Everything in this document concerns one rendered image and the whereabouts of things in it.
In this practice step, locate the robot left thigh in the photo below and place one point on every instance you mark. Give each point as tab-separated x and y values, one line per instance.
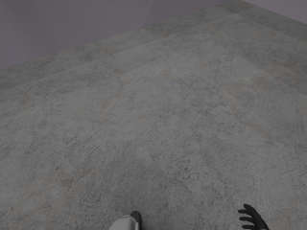
125	224

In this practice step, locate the left robot foot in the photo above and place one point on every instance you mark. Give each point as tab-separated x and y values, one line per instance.
138	218

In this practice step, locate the right robot hand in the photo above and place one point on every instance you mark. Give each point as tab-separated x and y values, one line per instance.
256	219

